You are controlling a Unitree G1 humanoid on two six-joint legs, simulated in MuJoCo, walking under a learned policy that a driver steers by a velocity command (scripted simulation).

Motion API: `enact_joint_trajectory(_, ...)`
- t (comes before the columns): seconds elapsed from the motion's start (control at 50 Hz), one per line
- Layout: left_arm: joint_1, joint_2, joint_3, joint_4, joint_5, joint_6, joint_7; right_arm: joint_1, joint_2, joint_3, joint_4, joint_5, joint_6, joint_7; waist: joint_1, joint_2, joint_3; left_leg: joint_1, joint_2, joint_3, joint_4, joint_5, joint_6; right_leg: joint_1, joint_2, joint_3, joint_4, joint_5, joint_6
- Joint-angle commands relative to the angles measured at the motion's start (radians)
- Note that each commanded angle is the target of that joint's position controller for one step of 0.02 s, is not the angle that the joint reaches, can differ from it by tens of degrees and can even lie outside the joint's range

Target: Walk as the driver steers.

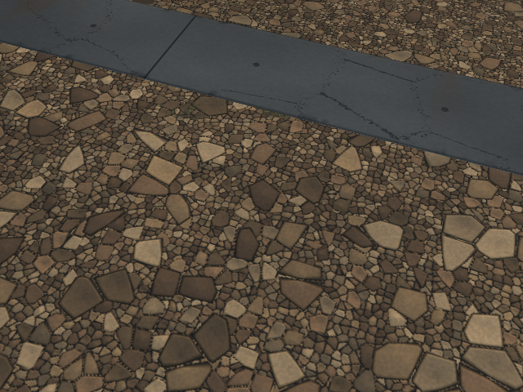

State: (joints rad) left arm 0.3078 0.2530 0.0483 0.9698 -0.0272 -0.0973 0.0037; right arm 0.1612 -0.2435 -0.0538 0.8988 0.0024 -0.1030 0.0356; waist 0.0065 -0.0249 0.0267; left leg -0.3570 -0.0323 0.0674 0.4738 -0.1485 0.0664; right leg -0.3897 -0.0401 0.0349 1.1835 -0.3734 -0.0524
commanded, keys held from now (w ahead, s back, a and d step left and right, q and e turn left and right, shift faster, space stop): w+e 0.86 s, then w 0.12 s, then q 0.02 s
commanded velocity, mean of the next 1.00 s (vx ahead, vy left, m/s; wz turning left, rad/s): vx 0.50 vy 0.00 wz -0.46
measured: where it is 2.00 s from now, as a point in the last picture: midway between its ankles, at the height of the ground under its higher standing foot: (337, 311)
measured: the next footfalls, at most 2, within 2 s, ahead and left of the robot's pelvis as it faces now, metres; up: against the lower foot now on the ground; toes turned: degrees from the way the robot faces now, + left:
right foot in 0.46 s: +0.39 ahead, -0.17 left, +0.00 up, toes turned -15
left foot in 0.94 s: +0.72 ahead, -0.09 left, +0.00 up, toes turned -32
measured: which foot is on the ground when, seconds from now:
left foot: down 0.00-0.46, up 0.48-0.92, down 0.94-1.00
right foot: up 0.00-0.44, down 0.46-0.94, up 0.96-1.00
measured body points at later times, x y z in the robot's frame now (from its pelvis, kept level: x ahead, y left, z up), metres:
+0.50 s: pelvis +0.27 -0.06 -0.02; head +0.31 -0.08 +0.43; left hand +0.50 +0.14 -0.12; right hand +0.22 -0.33 -0.16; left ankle +0.09 +0.09 -0.68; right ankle +0.35 -0.16 -0.74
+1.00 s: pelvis +0.55 -0.12 -0.01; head +0.58 -0.13 +0.44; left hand +0.73 +0.11 -0.13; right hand +0.62 -0.44 -0.09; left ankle +0.69 -0.07 -0.74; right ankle +0.36 -0.16 -0.69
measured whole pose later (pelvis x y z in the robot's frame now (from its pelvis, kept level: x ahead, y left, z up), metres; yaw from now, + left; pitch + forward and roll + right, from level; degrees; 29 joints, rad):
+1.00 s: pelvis +0.55 -0.12 -0.01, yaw -30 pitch +3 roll +1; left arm 0.36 0.28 0.08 0.80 -0.02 -0.05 0.02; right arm 0.05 -0.26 -0.05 0.76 -0.01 -0.14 0.03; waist 0.05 -0.03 0.00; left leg -0.45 -0.05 -0.01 0.53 -0.14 0.02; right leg -0.20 0.09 0.20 0.87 -0.52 -0.05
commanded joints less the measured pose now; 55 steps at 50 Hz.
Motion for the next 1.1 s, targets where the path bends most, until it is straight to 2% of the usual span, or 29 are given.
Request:
enact_joint_trajectory(0.02, 0.038, 0.066, 0.027, -0.048, -0.003, 0.008, 0.008, 0.031, -0.069, -0.013, -0.023, -0.015, -0.017, 0.000, 0.006, 0.101, -0.076, 0.205, 0.270, -0.288, -0.301, 0.081, 0.148, -0.189, -0.111, 0.056, 0.001, 0.111, -0.007)
enact_joint_trajectory(0.1, -0.030, 0.056, 0.035, -0.073, -0.002, 0.037, 0.013, 0.091, -0.115, -0.027, 0.018, -0.021, -0.025, -0.022, 0.002, 0.078, -0.009, 0.189, 0.269, -0.159, -0.355, 0.175, 0.146, -0.298, -0.104, 0.094, -0.103, 0.240, 0.010)
enact_joint_trajectory(0.16, -0.094, 0.054, 0.040, -0.096, 0.003, 0.032, 0.006, 0.108, -0.118, -0.026, 0.028, -0.021, -0.020, -0.038, -0.010, 0.073, 0.004, 0.238, 0.259, -0.078, -0.362, 0.225, 0.120, -0.355, -0.077, 0.107, -0.241, 0.387, 0.017)
enact_joint_trajectory(0.22, -0.181, 0.038, 0.032, -0.127, 0.008, 0.028, -0.010, 0.118, -0.123, -0.023, 0.033, -0.017, -0.017, -0.048, -0.037, 0.073, 0.027, 0.257, 0.245, 0.004, -0.374, 0.235, 0.091, -0.329, -0.064, 0.045, -0.392, 0.495, 0.015)
enact_joint_trajectory(0.34, -0.338, 0.013, 0.014, -0.226, 0.007, 0.029, -0.049, 0.209, -0.149, -0.032, 0.069, -0.002, 0.020, -0.059, -0.088, 0.057, 0.080, 0.480, 0.316, 0.072, -0.288, 0.376, 0.083, -0.410, -0.048, -0.048, -0.532, 0.382, -0.012)
enact_joint_trajectory(0.4, -0.298, 0.046, 0.029, -0.256, 0.005, 0.032, -0.068, 0.166, -0.187, -0.043, 0.048, 0.005, 0.040, -0.068, -0.032, 0.110, 0.022, 0.501, 0.323, 0.122, -0.131, 0.789, 0.053, -0.252, 0.024, -0.140, -0.548, 0.235, -0.058)
enact_joint_trajectory(0.42, -0.223, 0.074, 0.044, -0.248, 0.004, 0.035, -0.070, 0.150, -0.201, -0.047, 0.039, 0.006, 0.047, -0.073, 0.014, 0.133, -0.028, 0.490, 0.318, 0.135, -0.013, 0.942, 0.042, -0.140, 0.064, -0.166, -0.543, 0.191, -0.081)
enact_joint_trajectory(0.44, -0.082, 0.120, 0.070, -0.219, 0.001, 0.036, -0.066, 0.123, -0.210, -0.048, 0.029, 0.009, 0.053, -0.076, 0.094, 0.128, -0.103, 0.432, 0.292, 0.152, 0.174, 0.969, 0.019, 0.059, 0.103, -0.171, -0.604, 0.231, -0.114)
enact_joint_trajectory(0.46, 0.085, 0.201, 0.107, -0.181, 0.004, 0.042, -0.047, 0.117, -0.204, -0.044, 0.010, 0.008, 0.046, -0.076, 0.171, 0.059, -0.193, 0.222, 0.245, 0.153, 0.453, 0.734, -0.022, 0.362, 0.050, -0.030, -0.663, 0.260, -0.167)
enact_joint_trajectory(0.48, 0.117, 0.307, 0.125, -0.175, -0.001, 0.042, -0.033, 0.210, -0.045, 0.004, -0.036, -0.026, 0.016, -0.052, 0.071, -0.211, -0.279, -0.255, 0.046, 0.104, 0.837, -0.227, -0.084, 0.739, -0.221, 0.498, -0.702, 0.192, -0.344)
enact_joint_trajectory(0.5, 0.147, 0.252, 0.104, -0.194, 0.012, 0.032, -0.032, 0.146, -0.091, 0.001, -0.058, 0.008, -0.035, -0.033, 0.105, -0.147, -0.415, -0.399, -0.016, -0.136, 0.987, -0.429, -0.070, 0.831, -0.314, 0.812, -0.866, 0.127, -0.408)
enact_joint_trajectory(0.52, 0.116, 0.191, 0.087, -0.193, 0.022, 0.025, -0.030, 0.036, -0.141, -0.014, -0.093, 0.044, -0.062, -0.024, 0.125, -0.097, -0.293, -0.487, 0.047, -0.176, 0.973, -0.344, -0.038, 0.762, -0.272, 0.656, -0.880, 0.181, -0.341)
enact_joint_trajectory(0.54, 0.040, 0.150, 0.075, -0.208, 0.015, 0.019, -0.030, 0.008, -0.137, -0.011, -0.102, 0.041, -0.071, -0.026, 0.082, -0.016, -0.198, -0.461, 0.094, -0.166, 0.881, -0.253, -0.024, 0.605, -0.228, 0.511, -0.883, 0.257, -0.299)
enact_joint_trajectory(0.56, -0.038, 0.118, 0.064, -0.229, 0.014, 0.018, -0.033, 0.004, -0.139, -0.019, -0.092, 0.017, -0.066, -0.034, 0.035, 0.044, -0.130, -0.391, 0.126, -0.156, 0.790, -0.211, -0.031, 0.442, -0.188, 0.414, -0.900, 0.353, -0.270)
enact_joint_trajectory(0.58, -0.080, 0.096, 0.054, -0.247, 0.021, 0.016, -0.030, 0.026, -0.149, -0.030, -0.092, 0.006, -0.051, -0.037, -0.003, 0.034, -0.110, -0.313, 0.150, -0.160, 0.733, -0.184, -0.041, 0.338, -0.160, 0.357, -0.924, 0.415, -0.259)
enact_joint_trajectory(0.62, -0.092, 0.112, 0.056, -0.258, 0.017, 0.015, -0.023, 0.047, -0.131, -0.033, -0.102, -0.006, -0.021, -0.039, -0.035, 0.021, -0.083, -0.254, 0.156, -0.145, 0.641, -0.163, -0.073, 0.227, -0.131, 0.310, -0.957, 0.466, -0.259)
enact_joint_trajectory(0.68, -0.045, 0.162, 0.068, -0.255, 0.014, 0.014, -0.002, -0.045, -0.103, -0.026, -0.141, -0.020, -0.004, -0.049, -0.017, 0.001, -0.044, -0.264, 0.132, -0.116, 0.450, -0.021, -0.119, 0.147, -0.092, 0.237, -0.975, 0.509, -0.245)
enact_joint_trajectory(0.76, 0.015, 0.165, 0.070, -0.246, 0.006, 0.026, 0.009, -0.188, -0.075, -0.013, -0.186, -0.010, -0.010, -0.040, 0.044, -0.050, -0.028, -0.189, 0.066, -0.106, 0.148, 0.218, -0.119, 0.120, -0.035, 0.204, -0.948, 0.380, -0.178)
enact_joint_trajectory(0.84, 0.062, 0.157, 0.069, -0.230, -0.001, 0.035, 0.011, -0.252, -0.112, -0.020, -0.227, 0.005, -0.024, -0.025, 0.065, -0.072, -0.030, -0.161, 0.041, -0.137, 0.034, 0.208, -0.101, 0.210, -0.075, 0.304, -0.873, 0.301, -0.159)
enact_joint_trajectory(0.9, 0.054, 0.154, 0.069, -0.233, 0.008, 0.044, 0.020, -0.195, -0.144, -0.031, -0.219, 0.005, -0.043, -0.013, 0.030, -0.108, -0.045, -0.093, 0.039, -0.129, -0.008, 0.112, -0.063, 0.287, -0.111, 0.365, -0.785, 0.342, -0.143)
enact_joint_trajectory(0.92, 0.045, 0.137, 0.062, -0.236, 0.010, 0.046, 0.020, -0.119, -0.155, -0.039, -0.196, -0.002, -0.049, -0.014, -0.009, -0.111, -0.074, 0.010, 0.028, -0.106, -0.047, 0.114, -0.037, 0.288, -0.083, 0.351, -0.724, 0.422, -0.125)
enact_joint_trajectory(0.94, 0.036, 0.099, 0.047, -0.245, 0.017, 0.043, 0.015, -0.004, -0.188, -0.052, -0.174, -0.018, -0.054, -0.018, -0.061, -0.091, -0.164, 0.202, 0.089, -0.149, -0.026, 0.121, 0.011, 0.243, -0.033, 0.304, -0.569, 0.470, -0.094)
enact_joint_trajectory(0.96, 0.082, 0.054, 0.029, -0.259, 0.034, 0.037, 0.014, 0.152, -0.250, -0.068, -0.158, -0.026, -0.053, -0.021, -0.095, 0.053, -0.306, 0.497, 0.265, -0.360, 0.010, 0.119, 0.097, 0.055, 0.057, 0.212, -0.276, 0.256, -0.046)
enact_joint_trajectory(0.98, 0.227, 0.027, 0.019, -0.254, -0.005, 0.026, 0.011, 0.248, -0.295, -0.085, -0.097, -0.017, -0.036, -0.011, -0.049, 0.400, -0.377, 0.725, 0.434, -0.815, -0.129, -0.138, 0.242, -0.273, 0.155, 0.133, 0.003, -0.209, 0.011)
enact_joint_trajectory(1.0, 0.175, 0.123, 0.033, -0.236, -0.014, 0.023, 0.015, 0.215, -0.202, -0.062, -0.116, 0.007, -0.033, -0.007, -0.074, 0.259, -0.262, 0.658, 0.417, -0.848, -0.175, -0.257, 0.221, -0.379, 0.102, 0.187, 0.111, -0.198, 0.018)
enact_joint_trajectory(1.02, 0.049, 0.160, 0.041, -0.258, -0.002, 0.024, 0.015, 0.135, -0.154, -0.046, -0.133, 0.005, -0.027, -0.009, -0.082, 0.148, -0.131, 0.515, 0.378, -0.683, -0.167, -0.090, 0.188, -0.392, 0.075, 0.160, 0.130, -0.120, 0.025)
enact_joint_trajectory(1.04, -0.014, 0.153, 0.041, -0.273, 0.023, 0.024, 0.018, 0.067, -0.139, -0.033, -0.151, -0.007, -0.018, -0.006, -0.053, 0.064, -0.081, 0.380, 0.337, -0.554, -0.162, 0.179, 0.178, -0.338, 0.036, 0.102, 0.104, -0.069, 0.036)
enact_joint_trajectory(1.06, -0.038, 0.143, 0.044, -0.288, 0.041, 0.022, 0.018, 0.034, -0.126, -0.026, -0.152, -0.010, -0.013, -0.004, -0.026, 0.054, -0.064, 0.292, 0.309, -0.475, -0.153, 0.412, 0.182, -0.292, 0.008, 0.079, 0.047, -0.046, 0.047)
enact_joint_trajectory(1.1, -0.026, 0.091, 0.035, -0.295, 0.044, 0.022, 0.017, 0.029, -0.092, -0.009, -0.137, -0.012, -0.011, -0.004, 0.010, 0.100, -0.088, 0.223, 0.234, -0.353, -0.150, 0.671, 0.164, -0.191, -0.013, 0.054, -0.101, -0.037, 0.065)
